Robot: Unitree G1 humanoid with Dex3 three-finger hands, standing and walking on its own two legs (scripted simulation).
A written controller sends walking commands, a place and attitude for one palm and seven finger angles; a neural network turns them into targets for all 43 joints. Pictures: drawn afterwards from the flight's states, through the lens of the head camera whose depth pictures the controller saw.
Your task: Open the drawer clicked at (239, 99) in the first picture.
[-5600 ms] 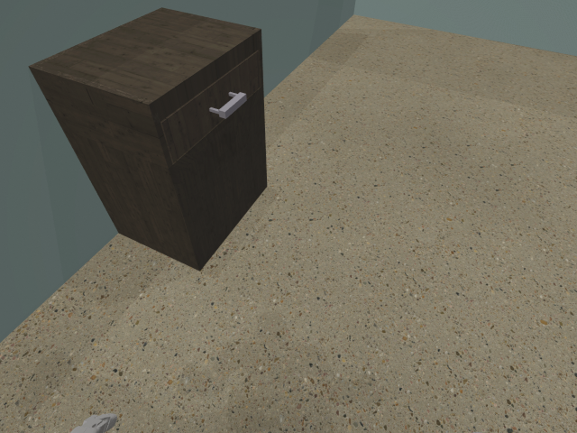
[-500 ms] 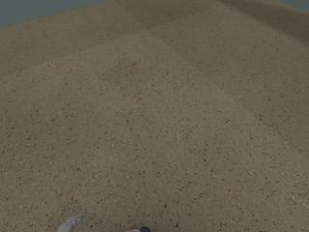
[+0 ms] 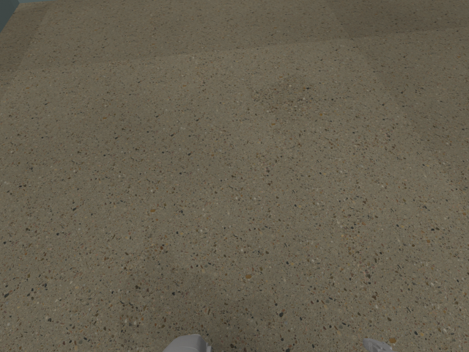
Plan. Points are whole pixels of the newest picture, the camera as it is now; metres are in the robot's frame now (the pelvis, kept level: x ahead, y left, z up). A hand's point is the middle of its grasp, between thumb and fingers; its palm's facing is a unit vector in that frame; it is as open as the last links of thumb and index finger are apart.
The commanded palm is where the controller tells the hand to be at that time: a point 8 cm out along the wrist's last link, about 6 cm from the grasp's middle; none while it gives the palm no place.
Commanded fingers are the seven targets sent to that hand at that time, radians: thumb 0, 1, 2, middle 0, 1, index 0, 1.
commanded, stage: walk to a spot facing it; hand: left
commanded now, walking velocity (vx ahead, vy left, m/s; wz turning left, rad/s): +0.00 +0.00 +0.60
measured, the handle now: out of the picture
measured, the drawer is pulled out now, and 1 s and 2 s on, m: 0.00 0.00 0.00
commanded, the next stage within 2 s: turn to face it in 1.98 s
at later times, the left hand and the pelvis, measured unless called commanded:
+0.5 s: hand out of the picture +0.11 +0.22 -0.13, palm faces +0.25 -0.92 -0.29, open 7.4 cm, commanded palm none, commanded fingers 0.00 0.90 0.90 -0.20 -0.30 -0.20 -0.30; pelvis +0.04 -0.02 +0.00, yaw +16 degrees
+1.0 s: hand out of the picture -0.02 +0.12 -0.16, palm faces +0.65 -0.73 -0.21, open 7.4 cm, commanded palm none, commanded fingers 0.00 0.90 0.90 -0.20 -0.30 -0.20 -0.30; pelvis +0.18 +0.06 -0.01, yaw +36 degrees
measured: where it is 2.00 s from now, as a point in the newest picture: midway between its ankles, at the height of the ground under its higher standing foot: (171, 257)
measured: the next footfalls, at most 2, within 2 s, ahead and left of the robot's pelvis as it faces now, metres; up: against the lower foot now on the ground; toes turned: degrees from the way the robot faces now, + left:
left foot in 0.04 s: +0.04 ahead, +0.12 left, +0.00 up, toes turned +9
right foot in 0.50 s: +0.13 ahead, -0.12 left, +0.00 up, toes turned +12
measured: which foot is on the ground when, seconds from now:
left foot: up 0.00-0.02, down 0.04-0.50, up 0.52-1.00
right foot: down 0.00-0.04, up 0.06-0.48, down 0.50-1.00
